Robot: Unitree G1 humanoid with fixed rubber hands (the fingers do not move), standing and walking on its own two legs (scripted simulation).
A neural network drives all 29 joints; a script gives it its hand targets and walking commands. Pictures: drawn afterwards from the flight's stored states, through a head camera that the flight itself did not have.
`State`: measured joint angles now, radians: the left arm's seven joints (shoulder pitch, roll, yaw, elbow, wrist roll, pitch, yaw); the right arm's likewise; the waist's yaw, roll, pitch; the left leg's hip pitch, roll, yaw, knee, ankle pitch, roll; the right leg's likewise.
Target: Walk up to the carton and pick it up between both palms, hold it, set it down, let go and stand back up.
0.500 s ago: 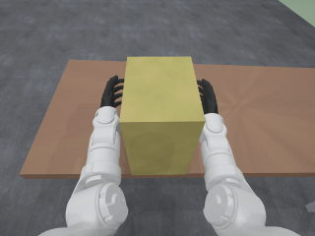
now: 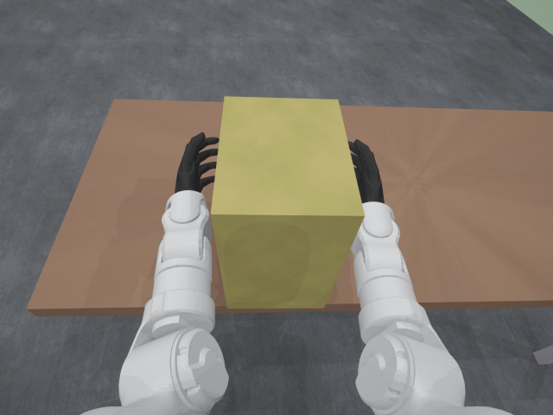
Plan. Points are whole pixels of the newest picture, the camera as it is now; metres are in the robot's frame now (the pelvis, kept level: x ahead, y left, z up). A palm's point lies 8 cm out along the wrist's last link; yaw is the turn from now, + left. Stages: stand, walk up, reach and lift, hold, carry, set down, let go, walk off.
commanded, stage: set down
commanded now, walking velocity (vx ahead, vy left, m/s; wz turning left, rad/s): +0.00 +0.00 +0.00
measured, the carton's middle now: (278, 211) +0.40 +0.01 +0.05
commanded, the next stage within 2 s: none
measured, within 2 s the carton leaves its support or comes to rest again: neither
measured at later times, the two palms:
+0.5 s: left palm (164, 185) +0.41 +0.18 +0.08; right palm (355, 188) +0.43 -0.11 +0.08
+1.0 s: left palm (156, 234) +0.34 +0.18 +0.06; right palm (387, 239) +0.35 -0.15 +0.06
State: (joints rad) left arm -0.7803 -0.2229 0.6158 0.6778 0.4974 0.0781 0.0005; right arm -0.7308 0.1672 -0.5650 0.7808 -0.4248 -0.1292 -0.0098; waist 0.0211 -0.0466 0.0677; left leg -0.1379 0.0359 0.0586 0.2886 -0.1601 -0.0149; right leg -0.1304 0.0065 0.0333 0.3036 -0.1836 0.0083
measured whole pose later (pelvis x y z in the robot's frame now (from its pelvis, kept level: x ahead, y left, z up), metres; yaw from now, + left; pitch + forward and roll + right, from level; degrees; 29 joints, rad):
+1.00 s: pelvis -0.05 -0.01 -0.01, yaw +1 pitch +7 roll -1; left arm -0.69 0.10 0.08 0.93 -0.05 -0.05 0.14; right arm -0.66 -0.17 0.05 1.01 0.29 -0.11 -0.09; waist 0.03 -0.03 -0.11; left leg -0.42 0.06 0.02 0.46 -0.15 -0.03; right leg -0.38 0.03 0.00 0.42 -0.16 -0.01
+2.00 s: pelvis -0.02 -0.01 +0.00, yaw +1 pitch -4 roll +0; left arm 0.25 0.14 -0.02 -0.14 -0.10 0.23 0.09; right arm 0.30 -0.13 0.06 -0.04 0.19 0.02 -0.09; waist 0.05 -0.03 0.05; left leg -0.07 0.05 0.04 0.29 -0.14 -0.03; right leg -0.06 0.02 0.01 0.30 -0.17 -0.02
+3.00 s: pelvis +0.01 +0.00 +0.00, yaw +1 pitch -3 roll +0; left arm 0.38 0.17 -0.02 0.15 -0.05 0.05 0.05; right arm 0.39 -0.17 0.04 0.24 0.12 -0.13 0.00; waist 0.04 -0.02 0.08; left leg -0.04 0.04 0.04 0.28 -0.17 -0.03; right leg -0.02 0.01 0.01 0.26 -0.19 -0.01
